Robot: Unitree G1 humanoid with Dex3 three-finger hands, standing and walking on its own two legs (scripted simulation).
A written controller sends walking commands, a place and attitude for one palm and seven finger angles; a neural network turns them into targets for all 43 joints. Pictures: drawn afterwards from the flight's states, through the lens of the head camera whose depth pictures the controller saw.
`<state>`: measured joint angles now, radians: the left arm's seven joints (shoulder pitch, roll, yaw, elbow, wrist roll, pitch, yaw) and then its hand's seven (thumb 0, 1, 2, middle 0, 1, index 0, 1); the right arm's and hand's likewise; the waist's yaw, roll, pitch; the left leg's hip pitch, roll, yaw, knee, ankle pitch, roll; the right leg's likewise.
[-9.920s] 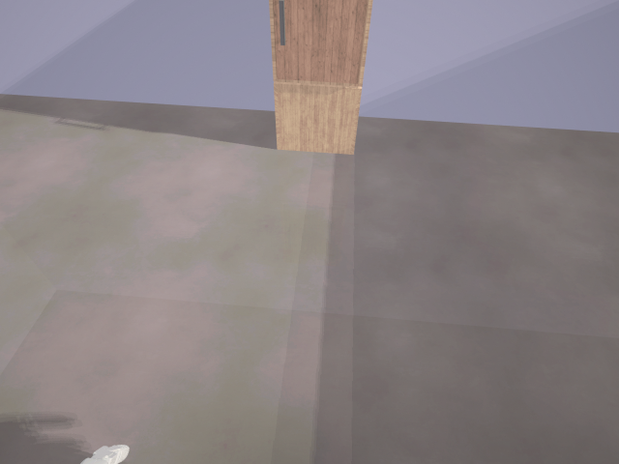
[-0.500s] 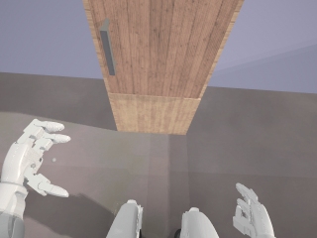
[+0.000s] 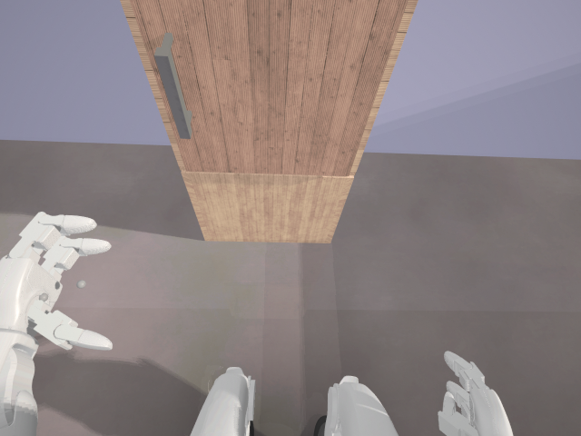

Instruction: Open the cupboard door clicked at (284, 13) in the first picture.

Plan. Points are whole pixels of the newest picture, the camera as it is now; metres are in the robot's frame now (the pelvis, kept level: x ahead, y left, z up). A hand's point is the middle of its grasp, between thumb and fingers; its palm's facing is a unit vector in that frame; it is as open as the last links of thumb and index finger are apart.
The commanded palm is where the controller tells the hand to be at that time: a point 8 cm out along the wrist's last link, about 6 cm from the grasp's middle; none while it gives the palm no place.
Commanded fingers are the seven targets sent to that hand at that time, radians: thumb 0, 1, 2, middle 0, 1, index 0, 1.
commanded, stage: raise the hand with hooked fingers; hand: left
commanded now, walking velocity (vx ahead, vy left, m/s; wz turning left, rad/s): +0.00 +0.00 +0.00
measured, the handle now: (177, 90) +0.63 +0.23 +0.03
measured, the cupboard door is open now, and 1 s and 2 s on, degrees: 0 0 0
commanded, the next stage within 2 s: move the hooked fingers beside the handle in 0.12 s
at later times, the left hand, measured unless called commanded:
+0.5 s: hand (97, 248) +0.33 +0.27 +0.03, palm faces +0.00 -1.00 -0.04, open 14.0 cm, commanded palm +0.32 +0.32 +0.04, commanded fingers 0.00 -0.50 0.30 -0.30 -1.20 -0.30 -1.20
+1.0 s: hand (112, 193) +0.42 +0.28 +0.03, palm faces +0.04 -1.00 -0.02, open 14.0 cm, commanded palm +0.41 +0.32 +0.03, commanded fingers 0.00 -0.50 0.30 -0.30 -1.20 -0.30 -1.20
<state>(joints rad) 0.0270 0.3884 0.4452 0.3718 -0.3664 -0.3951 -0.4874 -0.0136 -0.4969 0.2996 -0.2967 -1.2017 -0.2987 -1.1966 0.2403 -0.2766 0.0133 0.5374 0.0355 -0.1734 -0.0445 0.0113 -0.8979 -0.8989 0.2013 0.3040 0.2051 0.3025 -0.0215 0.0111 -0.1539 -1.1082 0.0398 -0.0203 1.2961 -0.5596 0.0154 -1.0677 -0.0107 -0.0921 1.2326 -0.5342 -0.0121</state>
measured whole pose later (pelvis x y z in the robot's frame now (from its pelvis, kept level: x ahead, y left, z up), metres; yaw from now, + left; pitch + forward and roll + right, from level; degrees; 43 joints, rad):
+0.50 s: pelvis +0.00 +0.00 -0.01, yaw +0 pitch +22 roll -4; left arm -0.20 0.42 0.43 0.50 -0.32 -0.37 -0.50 -0.01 -0.50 0.30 -0.30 -1.20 -0.30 -1.20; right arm 0.21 -0.28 0.03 0.57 0.03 -0.17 -0.07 0.01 -0.90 -0.90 0.20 0.30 0.21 0.30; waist -0.02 0.01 -0.15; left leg -1.15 0.04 -0.03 1.33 -0.56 0.02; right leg -1.11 -0.01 -0.10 1.25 -0.53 -0.01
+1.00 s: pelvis +0.00 +0.01 -0.01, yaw -2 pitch +25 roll -4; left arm -0.52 0.51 0.51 0.86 -0.22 -0.41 -0.46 -0.01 -0.50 0.30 -0.30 -1.20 -0.30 -1.20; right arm 0.28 -0.28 0.03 0.62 0.02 -0.07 -0.04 0.01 -0.90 -0.90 0.20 0.30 0.21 0.30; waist -0.09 0.01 -0.15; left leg -1.19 0.05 0.00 1.31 -0.56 0.03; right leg -1.15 0.00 -0.07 1.23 -0.51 0.01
